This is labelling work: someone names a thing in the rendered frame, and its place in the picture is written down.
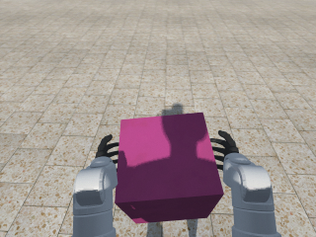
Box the robot right hand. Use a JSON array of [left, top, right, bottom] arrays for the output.
[[210, 130, 239, 171]]

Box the carton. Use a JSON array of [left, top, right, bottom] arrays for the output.
[[115, 112, 224, 224]]

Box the robot left hand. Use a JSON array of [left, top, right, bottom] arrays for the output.
[[95, 134, 119, 171]]

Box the right robot forearm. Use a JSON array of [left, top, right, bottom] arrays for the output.
[[222, 152, 281, 237]]

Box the left robot forearm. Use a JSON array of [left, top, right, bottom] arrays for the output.
[[71, 156, 118, 237]]

